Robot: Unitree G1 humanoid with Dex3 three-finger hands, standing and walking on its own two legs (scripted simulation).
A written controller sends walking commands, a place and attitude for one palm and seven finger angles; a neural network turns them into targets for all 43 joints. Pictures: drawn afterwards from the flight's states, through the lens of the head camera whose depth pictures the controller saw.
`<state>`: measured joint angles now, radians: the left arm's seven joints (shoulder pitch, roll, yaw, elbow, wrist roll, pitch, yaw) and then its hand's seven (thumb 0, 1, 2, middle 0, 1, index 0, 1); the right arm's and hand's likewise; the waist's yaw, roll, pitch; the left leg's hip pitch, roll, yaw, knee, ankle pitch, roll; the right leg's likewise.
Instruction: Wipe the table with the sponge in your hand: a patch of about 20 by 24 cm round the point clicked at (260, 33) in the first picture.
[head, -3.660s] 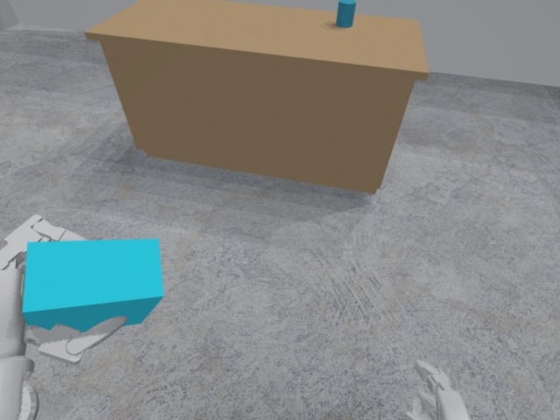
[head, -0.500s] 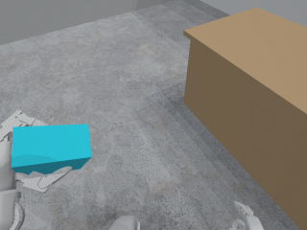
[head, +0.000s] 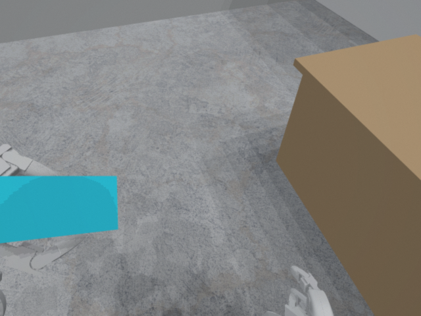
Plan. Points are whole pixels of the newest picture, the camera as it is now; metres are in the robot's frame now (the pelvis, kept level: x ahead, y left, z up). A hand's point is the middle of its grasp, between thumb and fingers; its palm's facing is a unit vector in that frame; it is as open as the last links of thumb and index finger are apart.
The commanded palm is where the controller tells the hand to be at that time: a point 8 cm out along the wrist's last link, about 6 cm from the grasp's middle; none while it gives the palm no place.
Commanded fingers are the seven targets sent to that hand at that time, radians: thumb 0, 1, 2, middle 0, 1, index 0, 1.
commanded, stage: walk to a spot facing it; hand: left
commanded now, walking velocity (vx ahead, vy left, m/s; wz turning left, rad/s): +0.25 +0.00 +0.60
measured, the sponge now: (73, 209) +0.22 +0.20 +0.18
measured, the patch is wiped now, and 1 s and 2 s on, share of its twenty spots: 0.00 0.00 0.00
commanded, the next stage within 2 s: none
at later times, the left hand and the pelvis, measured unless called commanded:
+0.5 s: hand (37, 186) +0.24 +0.26 +0.18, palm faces +0.58 -0.68 -0.46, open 10.4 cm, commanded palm +0.16 +0.29 +0.18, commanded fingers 0.00 0.10 1.30 -1.20 -1.60 -1.20 -1.60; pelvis +0.08 -0.03 -0.02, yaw +16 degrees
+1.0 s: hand (64, 273) +0.14 +0.18 +0.17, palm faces +0.78 -0.46 -0.42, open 10.4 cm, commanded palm +0.06 +0.19 +0.18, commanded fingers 0.00 0.10 1.30 -1.20 -1.60 -1.20 -1.60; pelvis +0.10 -0.13 +0.01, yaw +35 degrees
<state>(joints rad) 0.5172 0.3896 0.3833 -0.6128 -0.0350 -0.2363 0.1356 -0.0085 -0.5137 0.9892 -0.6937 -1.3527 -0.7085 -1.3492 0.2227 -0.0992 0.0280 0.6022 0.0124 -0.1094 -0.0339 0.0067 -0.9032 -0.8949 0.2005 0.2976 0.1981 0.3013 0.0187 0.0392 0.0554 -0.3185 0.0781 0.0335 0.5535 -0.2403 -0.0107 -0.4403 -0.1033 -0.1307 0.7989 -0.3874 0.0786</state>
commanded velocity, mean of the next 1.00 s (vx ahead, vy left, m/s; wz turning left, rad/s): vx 0.03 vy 0.00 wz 0.60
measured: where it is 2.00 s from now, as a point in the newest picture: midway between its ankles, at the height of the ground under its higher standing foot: outside the picture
